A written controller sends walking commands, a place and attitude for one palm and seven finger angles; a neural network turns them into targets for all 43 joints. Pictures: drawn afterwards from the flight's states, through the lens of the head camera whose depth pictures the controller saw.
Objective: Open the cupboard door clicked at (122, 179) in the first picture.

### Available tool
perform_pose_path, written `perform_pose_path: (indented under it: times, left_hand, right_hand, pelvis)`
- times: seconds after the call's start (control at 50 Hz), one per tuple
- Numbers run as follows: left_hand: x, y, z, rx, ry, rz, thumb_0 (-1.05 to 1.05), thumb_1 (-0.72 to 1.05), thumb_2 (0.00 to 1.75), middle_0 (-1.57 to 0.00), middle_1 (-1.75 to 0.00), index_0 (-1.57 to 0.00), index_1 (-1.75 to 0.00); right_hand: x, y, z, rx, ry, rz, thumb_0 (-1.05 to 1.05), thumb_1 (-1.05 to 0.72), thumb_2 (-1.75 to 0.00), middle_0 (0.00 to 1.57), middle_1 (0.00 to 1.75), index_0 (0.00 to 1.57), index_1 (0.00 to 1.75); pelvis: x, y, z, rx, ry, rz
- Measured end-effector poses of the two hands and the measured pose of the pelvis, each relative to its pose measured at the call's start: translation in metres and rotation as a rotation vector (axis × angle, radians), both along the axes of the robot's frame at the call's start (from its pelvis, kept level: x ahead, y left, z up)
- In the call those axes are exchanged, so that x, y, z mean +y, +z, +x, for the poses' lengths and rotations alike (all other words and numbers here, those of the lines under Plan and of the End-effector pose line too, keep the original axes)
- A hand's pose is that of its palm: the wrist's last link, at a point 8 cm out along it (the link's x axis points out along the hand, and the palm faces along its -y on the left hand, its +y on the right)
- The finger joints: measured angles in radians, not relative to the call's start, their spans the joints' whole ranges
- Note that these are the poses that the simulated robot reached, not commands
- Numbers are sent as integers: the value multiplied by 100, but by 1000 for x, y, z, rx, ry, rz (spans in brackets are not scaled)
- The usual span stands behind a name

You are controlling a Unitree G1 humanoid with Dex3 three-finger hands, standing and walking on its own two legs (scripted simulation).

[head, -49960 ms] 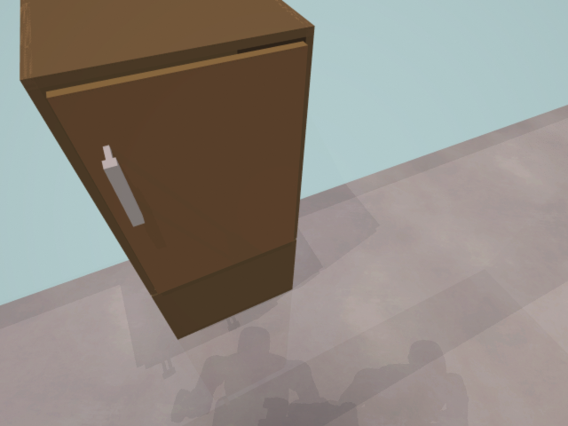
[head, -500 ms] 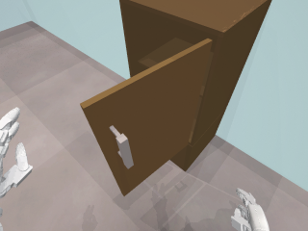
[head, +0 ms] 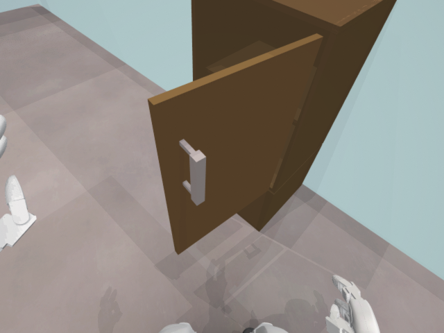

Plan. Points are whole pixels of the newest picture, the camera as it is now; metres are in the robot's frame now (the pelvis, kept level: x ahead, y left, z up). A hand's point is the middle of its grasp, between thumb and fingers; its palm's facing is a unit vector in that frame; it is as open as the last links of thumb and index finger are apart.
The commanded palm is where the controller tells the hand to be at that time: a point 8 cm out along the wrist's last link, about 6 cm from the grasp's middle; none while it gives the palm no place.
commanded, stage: step back with the hand held close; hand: left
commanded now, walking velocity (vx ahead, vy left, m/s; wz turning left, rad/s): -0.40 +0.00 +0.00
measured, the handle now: (191, 173) +0.39 +0.09 +0.05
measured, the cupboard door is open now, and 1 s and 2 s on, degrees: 82 82 82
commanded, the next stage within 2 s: stop stepping back and stand still in 0.50 s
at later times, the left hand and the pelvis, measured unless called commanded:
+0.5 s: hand (58, 293) +0.13 +0.18 +0.20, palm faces +0.24 -0.76 -0.60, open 7.4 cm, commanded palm +0.07 +0.24 +0.20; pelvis -0.09 -0.06 +0.02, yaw -3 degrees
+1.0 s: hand out of the picture +0.00 +0.19 +0.21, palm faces +0.42 -0.73 -0.54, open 7.4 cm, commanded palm -0.04 +0.23 +0.20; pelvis -0.18 -0.07 +0.02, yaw +0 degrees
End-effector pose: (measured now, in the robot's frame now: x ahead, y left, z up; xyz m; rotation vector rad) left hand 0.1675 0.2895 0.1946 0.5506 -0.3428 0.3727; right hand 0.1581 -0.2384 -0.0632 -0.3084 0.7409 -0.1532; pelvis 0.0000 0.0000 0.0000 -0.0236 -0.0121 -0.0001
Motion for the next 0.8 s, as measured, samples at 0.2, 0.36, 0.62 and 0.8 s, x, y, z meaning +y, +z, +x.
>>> perform_pose_path:
  times: [0.2,0.36,0.62,0.8]
  left_hand:
    - [13,23,-19,25,61,26,1,88,89,-22,-30,-21,-30]
    - [-35,7,-26,145,-49,-8,1,89,89,-21,-30,-20,-30]
    - [-63,23,-96,190,4,83,1,88,89,-22,-30,-21,-30]
    - [-79,-8,-131,244,-48,4,1,89,89,-22,-30,-21,-30]
  right_hand:
    - [14,11,-25,42,-5,53,1,-90,-90,20,30,21,30]
    - [-2,9,-25,-24,53,96,1,-90,-90,20,30,21,30]
    - [-69,14,-89,33,-33,52,1,-90,-90,20,30,20,30]
    - [-83,20,-135,-11,-62,23,1,-90,-90,20,30,20,30]
  pelvis:
    - [-5,24,-8,70,2,-33]
    - [-29,21,-51,112,-32,15]
    - [-67,30,-103,111,-47,71]
    - [-71,20,-147,73,-23,53]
